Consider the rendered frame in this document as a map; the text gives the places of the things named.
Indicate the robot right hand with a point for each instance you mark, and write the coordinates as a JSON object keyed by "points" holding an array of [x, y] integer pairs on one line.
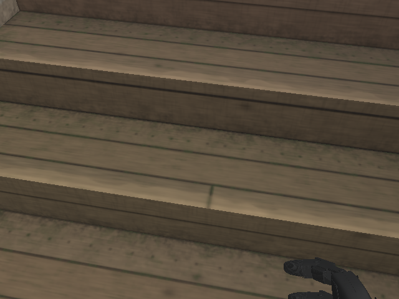
{"points": [[345, 285]]}

